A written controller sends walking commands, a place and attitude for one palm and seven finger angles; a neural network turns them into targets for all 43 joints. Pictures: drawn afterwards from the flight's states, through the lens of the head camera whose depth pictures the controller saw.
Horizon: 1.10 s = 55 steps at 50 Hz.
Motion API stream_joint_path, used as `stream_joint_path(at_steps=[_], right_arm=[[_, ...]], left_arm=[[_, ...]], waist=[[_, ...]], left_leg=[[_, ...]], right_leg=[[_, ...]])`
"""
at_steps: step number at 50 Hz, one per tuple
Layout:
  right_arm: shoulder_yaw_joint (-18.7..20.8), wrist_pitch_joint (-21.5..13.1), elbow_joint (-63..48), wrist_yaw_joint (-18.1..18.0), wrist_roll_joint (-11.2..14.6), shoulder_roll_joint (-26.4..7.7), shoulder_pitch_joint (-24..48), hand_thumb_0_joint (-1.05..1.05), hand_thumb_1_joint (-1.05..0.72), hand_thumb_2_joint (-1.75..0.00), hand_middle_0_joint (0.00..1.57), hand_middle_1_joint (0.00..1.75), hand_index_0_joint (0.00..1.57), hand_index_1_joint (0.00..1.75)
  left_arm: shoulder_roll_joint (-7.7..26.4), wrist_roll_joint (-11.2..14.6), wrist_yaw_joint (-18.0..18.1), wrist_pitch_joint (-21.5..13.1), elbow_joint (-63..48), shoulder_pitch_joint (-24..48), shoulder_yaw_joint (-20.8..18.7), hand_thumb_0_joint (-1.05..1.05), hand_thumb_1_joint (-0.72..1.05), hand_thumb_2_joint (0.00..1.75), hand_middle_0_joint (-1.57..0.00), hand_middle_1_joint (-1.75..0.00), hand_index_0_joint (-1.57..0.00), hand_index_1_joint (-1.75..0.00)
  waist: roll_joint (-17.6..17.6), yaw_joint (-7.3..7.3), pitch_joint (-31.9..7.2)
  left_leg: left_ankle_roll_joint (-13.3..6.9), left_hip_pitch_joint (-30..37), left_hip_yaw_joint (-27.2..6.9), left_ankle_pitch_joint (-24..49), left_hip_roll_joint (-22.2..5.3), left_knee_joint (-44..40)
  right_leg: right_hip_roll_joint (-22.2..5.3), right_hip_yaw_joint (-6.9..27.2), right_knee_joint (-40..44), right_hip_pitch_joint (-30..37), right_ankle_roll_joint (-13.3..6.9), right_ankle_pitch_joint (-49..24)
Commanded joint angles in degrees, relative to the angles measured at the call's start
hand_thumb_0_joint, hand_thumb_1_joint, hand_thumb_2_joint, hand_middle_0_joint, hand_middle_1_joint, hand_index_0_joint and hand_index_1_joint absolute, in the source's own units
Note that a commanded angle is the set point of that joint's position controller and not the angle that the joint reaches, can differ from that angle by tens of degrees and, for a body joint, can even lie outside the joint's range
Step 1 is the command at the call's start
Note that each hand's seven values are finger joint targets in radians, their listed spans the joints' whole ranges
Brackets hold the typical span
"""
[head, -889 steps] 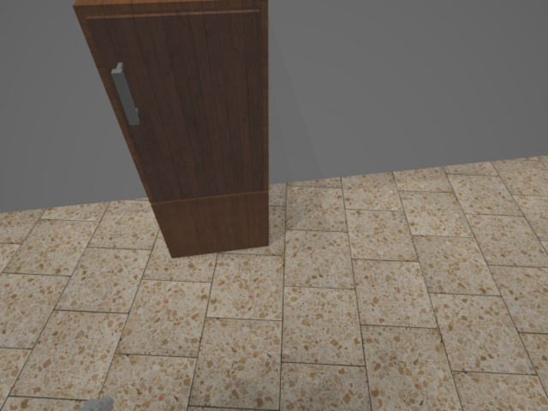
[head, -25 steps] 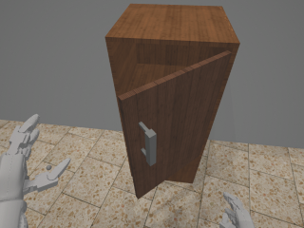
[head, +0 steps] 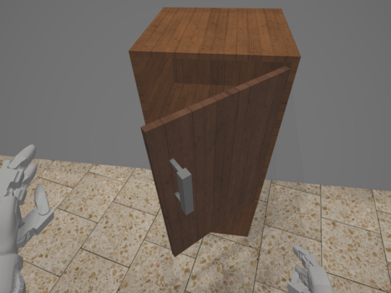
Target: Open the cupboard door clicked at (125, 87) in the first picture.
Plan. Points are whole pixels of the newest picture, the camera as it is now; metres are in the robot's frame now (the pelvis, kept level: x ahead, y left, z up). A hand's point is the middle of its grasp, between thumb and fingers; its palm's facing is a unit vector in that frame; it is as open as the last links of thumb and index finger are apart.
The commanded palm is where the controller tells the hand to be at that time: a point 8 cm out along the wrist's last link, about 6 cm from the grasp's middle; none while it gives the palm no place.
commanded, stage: draw the hand back to the body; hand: left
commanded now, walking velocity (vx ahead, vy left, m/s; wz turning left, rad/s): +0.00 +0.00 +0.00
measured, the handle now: (181, 187) +0.33 +0.08 +0.03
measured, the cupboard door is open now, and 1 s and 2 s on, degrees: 43 43 43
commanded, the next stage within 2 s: step back with the hand held close in 0.06 s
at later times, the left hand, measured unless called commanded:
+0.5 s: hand (45, 222) +0.17 +0.26 +0.14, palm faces +0.32 -0.80 -0.51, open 7.4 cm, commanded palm +0.11 +0.31 +0.17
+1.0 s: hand out of the picture +0.08 +0.28 +0.15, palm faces +0.45 -0.79 -0.42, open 7.4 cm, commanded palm +0.01 +0.33 +0.17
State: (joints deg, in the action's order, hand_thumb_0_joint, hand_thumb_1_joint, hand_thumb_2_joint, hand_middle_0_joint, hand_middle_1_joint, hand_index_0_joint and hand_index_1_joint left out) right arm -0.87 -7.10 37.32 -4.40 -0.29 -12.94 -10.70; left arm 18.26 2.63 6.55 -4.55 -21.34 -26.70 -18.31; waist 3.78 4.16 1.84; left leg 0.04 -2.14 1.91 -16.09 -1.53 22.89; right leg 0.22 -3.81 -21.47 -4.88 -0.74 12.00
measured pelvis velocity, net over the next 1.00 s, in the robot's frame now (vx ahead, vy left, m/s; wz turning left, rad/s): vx -0.13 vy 0.03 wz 0.01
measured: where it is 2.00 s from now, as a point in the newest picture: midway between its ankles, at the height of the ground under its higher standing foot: outside the picture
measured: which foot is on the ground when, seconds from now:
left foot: down 0.00-1.00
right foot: down 0.00-1.00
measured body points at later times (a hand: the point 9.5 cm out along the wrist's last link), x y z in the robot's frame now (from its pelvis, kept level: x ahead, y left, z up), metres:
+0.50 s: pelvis -0.04 +0.01 +0.00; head -0.01 +0.00 +0.45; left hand +0.15 +0.30 +0.17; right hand +0.14 -0.24 -0.08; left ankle -0.04 +0.12 -0.74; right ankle +0.00 -0.11 -0.74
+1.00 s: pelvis -0.13 +0.03 -0.03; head -0.11 +0.05 +0.42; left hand +0.05 +0.32 +0.17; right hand +0.05 -0.21 -0.10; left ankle -0.04 +0.12 -0.74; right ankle +0.00 -0.11 -0.74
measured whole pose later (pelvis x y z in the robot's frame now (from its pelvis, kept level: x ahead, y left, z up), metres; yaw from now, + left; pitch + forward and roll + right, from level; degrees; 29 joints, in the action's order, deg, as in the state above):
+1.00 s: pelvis -0.13 +0.03 -0.03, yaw +1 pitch -2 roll -1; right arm -0.5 -4.4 33.6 -4.1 0.0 -12.6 -11.3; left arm 21.4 0.5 9.2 -12.6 -31.1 -27.8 -23.7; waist -1.6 0.5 4.6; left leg -2.2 -24.6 1.8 -18.6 1.1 40.3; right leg -1.4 -0.6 -33.8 -24.6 0.9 8.3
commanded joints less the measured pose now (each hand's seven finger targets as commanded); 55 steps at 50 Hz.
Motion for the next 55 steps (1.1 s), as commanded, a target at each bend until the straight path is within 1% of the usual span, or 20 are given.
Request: stream_joint_path(at_steps=[1, 5, 8, 9, 10, 11, 15, 16, 21, 26, 31, 38, 41, 43, 46, 47, 49, 51, 53, 55], right_arm=[[1.9, -3.8, -9.3, -0.5, -0.1, -5.5, 7.8, 0.00, -0.90, -0.90, 0.20, 0.30, 0.20, 0.30], [1.9, -4.1, -8.9, -0.3, -0.1, -5.3, 7.5, 0.00, -0.90, -0.90, 0.20, 0.30, 0.20, 0.30], [2.1, -4.0, -9.0, -0.3, 0.0, -5.5, 7.6, 0.00, -0.90, -0.90, 0.20, 0.30, 0.20, 0.30], [2.1, -4.4, -9.3, -0.4, 0.0, -5.6, 8.2, 0.00, -0.90, -0.90, 0.20, 0.30, 0.20, 0.30], [1.9, -3.2, -11.1, -0.4, 0.7, -6.7, 6.5, 0.00, -0.90, -0.90, 0.20, 0.30, 0.20, 0.30], [1.8, -2.2, -10.4, -0.4, 0.5, -6.1, 6.4, 0.00, -0.90, -0.90, 0.20, 0.30, 0.20, 0.30], [2.8, -0.2, -11.4, 0.0, 0.1, -7.2, 6.6, 0.00, -0.90, -0.90, 0.20, 0.30, 0.20, 0.30], [2.9, 0.0, -11.6, -0.2, 0.1, -7.3, 7.1, 0.00, -0.90, -0.90, 0.20, 0.30, 0.20, 0.30], [3.8, 2.0, -13.5, -0.4, 0.6, -7.1, 7.0, 0.00, -0.90, -0.90, 0.20, 0.30, 0.20, 0.30], [4.1, 2.8, -14.5, -0.8, 0.8, -6.8, 7.1, 0.00, -0.90, -0.90, 0.20, 0.30, 0.20, 0.30], [4.0, 1.8, -15.2, -0.9, 0.7, -7.6, 6.7, 0.00, -0.90, -0.90, 0.20, 0.30, 0.20, 0.30], [4.1, -0.2, -15.7, -0.7, 0.5, -8.1, 4.7, 0.00, -0.90, -0.90, 0.20, 0.30, 0.20, 0.30], [4.4, -0.7, -15.2, -0.7, 0.4, -7.8, 3.4, 0.00, -0.90, -0.90, 0.20, 0.30, 0.20, 0.30], [4.2, -0.8, -14.4, -0.2, 0.3, -7.1, 2.6, 0.00, -0.90, -0.90, 0.20, 0.30, 0.20, 0.30], [3.4, -0.7, -12.0, 0.1, -0.1, -6.0, 2.5, 0.00, -0.90, -0.90, 0.20, 0.30, 0.20, 0.30], [3.0, -0.6, -12.0, -0.1, -0.1, -5.8, 2.3, 0.00, -0.90, -0.90, 0.20, 0.30, 0.20, 0.30], [3.3, -0.8, -13.3, -0.6, 0.1, -7.4, 3.2, 0.00, -0.90, -0.90, 0.20, 0.30, 0.20, 0.30], [4.0, -1.9, -14.1, -1.1, -0.7, -8.1, 5.2, 0.00, -0.90, -0.90, 0.20, 0.30, 0.20, 0.30], [4.5, -3.4, -12.5, -0.3, -0.8, -5.1, 3.6, 0.00, -0.90, -0.90, 0.20, 0.30, 0.20, 0.30], [5.5, -4.4, -11.7, 0.5, 0.4, -6.4, 4.4, 0.00, -0.90, -0.90, 0.20, 0.30, 0.20, 0.30]], left_arm=[[12.2, -0.1, 1.2, -4.2, -12.6, 6.2, -8.1, 0.00, 0.90, 0.90, -0.20, -0.30, -0.20, -0.30], [10.9, -0.1, 1.1, -4.5, -11.7, 6.3, -7.0, 0.00, 0.90, 0.90, -0.20, -0.30, -0.20, -0.30], [10.7, 0.1, 0.9, -4.4, -10.5, 5.9, -6.8, 0.00, 0.90, 0.90, -0.20, -0.30, -0.20, -0.30], [12.9, 0.0, 1.1, -5.3, -15.7, 11.4, -7.8, 0.00, 0.90, 0.90, -0.20, -0.30, -0.20, -0.30], [18.5, -0.2, 1.4, -7.2, -15.3, 13.4, -14.5, 0.00, 0.90, 0.90, -0.20, -0.30, -0.20, -0.30], [17.9, -0.6, 1.0, -8.0, -13.3, 12.5, -13.9, 0.00, 0.90, 0.90, -0.20, -0.30, -0.20, -0.30], [11.9, -0.5, 0.2, -7.6, -11.1, 0.5, -9.2, 0.00, 0.90, 0.90, -0.20, -0.30, -0.20, -0.30], [11.9, -0.5, 0.4, -7.7, -11.7, -1.0, -9.3, 0.00, 0.90, 0.90, -0.20, -0.30, -0.20, -0.30], [15.8, -0.2, 1.2, -7.7, -16.0, -4.5, -13.2, 0.00, 0.90, 0.90, -0.20, -0.30, -0.20, -0.30], [16.8, -0.3, 2.0, -8.1, -18.1, -5.2, -14.5, 0.00, 0.90, 0.90, -0.20, -0.30, -0.20, -0.30], [15.0, -1.0, 2.4, -8.9, -19.6, -4.1, -13.2, 0.00, 0.90, 0.90, -0.20, -0.30, -0.20, -0.30], [13.5, -3.4, 2.9, -10.5, -18.2, 0.2, -13.3, 0.00, 0.90, 0.90, -0.20, -0.30, -0.20, -0.30], [14.6, -3.5, 2.8, -11.1, -17.6, 1.5, -14.0, 0.00, 0.90, 0.90, -0.20, -0.30, -0.20, -0.30], [14.6, -2.8, 2.8, -11.1, -18.0, 2.5, -13.0, 0.00, 0.90, 0.90, -0.20, -0.30, -0.20, -0.30], [15.5, -2.0, 3.6, -11.6, -21.4, 4.4, -12.1, 0.00, 0.90, 0.90, -0.20, -0.30, -0.20, -0.30], [15.7, -1.8, 3.9, -11.4, -20.7, 3.1, -12.5, 0.00, 0.90, 0.90, -0.20, -0.30, -0.20, -0.30], [15.9, -1.4, 4.0, -11.8, -23.2, 1.6, -13.5, 0.00, 0.90, 0.90, -0.20, -0.30, -0.20, -0.30], [17.4, -2.7, 4.2, -12.8, -25.8, 1.7, -16.9, 0.00, 0.90, 0.90, -0.20, -0.30, -0.20, -0.30], [18.4, -2.3, 4.4, -13.0, -26.9, 2.7, -17.6, 0.00, 0.90, 0.90, -0.20, -0.30, -0.20, -0.30], [15.8, -1.1, 4.1, -12.0, -22.3, -3.6, -16.5, 0.00, 0.90, 0.90, -0.20, -0.30, -0.20, -0.30]], waist=[[0.1, 0.09, -4.4], [1.4, -0.19, -2.9], [-2.0, -0.16, -2.7], [-0.2, -0.20, -5.4], [-3.5, -2.90, 0.7], [-3.3, -2.88, 0.5], [-2.1, -3.26, -5.0], [0.4, -3.09, -6.6], [-3.3, -2.95, -13.3], [-2.4, -3.05, -11.5], [3.6, -2.90, -7.4], [3.7, -3.47, -1.7], [-4.5, -4.19, -1.1], [-10.3, -4.60, -1.5], [-11.5, -5.07, -4.6], [-10.2, -5.25, -5.1], [1.3, -5.14, -3.9], [21.6, -3.99, -5.4], [8.1, -4.37, -7.0], [4.0, -3.42, -8.8]], left_leg=[[-0.9, -2.8, -0.4, 15.8, 0.6, -2.7], [-0.9, -3.0, -0.3, 13.8, 0.6, -3.1], [-1.1, -3.0, -0.5, 13.4, 0.4, -3.3], [-1.3, -1.9, -0.5, 13.5, 0.7, -2.9], [-1.9, -6.7, -0.9, 8.9, -0.2, -0.9], [-1.9, -7.5, -1.8, 7.2, 0.2, -0.3], [-1.5, -6.3, -1.0, 12.1, -0.6, 0.4], [-1.4, -6.1, -1.0, 14.3, -0.9, -0.1], [-1.0, -7.8, -1.7, 21.3, -2.0, 1.1], [-1.2, -11.8, -2.4, 18.0, -2.3, 0.8], [-3.3, -22.5, -5.3, 5.1, -4.9, -4.4], [-6.7, -42.6, -8.9, -22.5, -8.7, -8.8], [-5.2, -37.3, -5.9, -21.5, -3.7, 0.6], [-2.9, -26.4, -3.3, -17.6, 0.3, 11.2], [-0.9, -10.5, -1.4, -8.9, 2.4, 21.5], [-1.1, -10.3, -2.3, -8.9, 1.7, 17.2], [-3.3, -19.1, -10.4, -16.8, -3.2, 2.6], [-9.7, -40.9, -29.5, -34.7, -18.2, -19.7], [-10.0, -30.2, -24.7, -16.9, -17.8, -14.7], [-8.8, -22.6, -17.5, -13.4, -14.7, -10.7]], right_leg=[[-0.5, 2.4, 3.3, 2.8, -0.2, -11.6], [-0.6, 2.4, 3.9, 1.8, 0.0, -9.2], [-0.4, 2.3, 4.1, 1.8, 0.1, -8.4], [-0.7, 2.8, 4.0, 2.6, 0.1, -9.1], [-3.0, 7.9, 6.9, -4.7, 0.0, -11.3], [-4.4, 7.9, 7.3, -5.0, -0.3, -11.0], [-5.0, 6.8, 4.8, -4.0, -0.2, -15.0], [-4.9, 5.9, 3.4, -3.0, -0.1, -17.4], [-4.7, 5.2, -1.6, 0.8, 0.4, -25.4], [-4.6, 5.9, -3.4, -1.1, 0.3, -22.3], [-2.1, 5.0, -8.4, 0.8, 1.3, -11.6], [-0.3, 5.2, -18.5, 6.9, 2.2, -4.2], [-3.3, 11.7, -9.1, -1.8, 0.5, 0.8], [-8.2, 17.7, 1.9, -15.1, -2.1, 14.2], [-13.1, 16.8, 7.1, -28.9, -4.8, 18.8], [-11.8, 13.6, 4.5, -28.1, -3.6, 17.7], [-5.1, 8.6, -6.6, -23.0, -0.3, 17.2], [4.6, 3.7, -41.8, -4.4, 2.8, 11.0], [2.8, 8.0, -49.8, -13.5, 1.6, 15.0], [3.3, 6.0, -46.3, -15.4, 1.9, 15.5]])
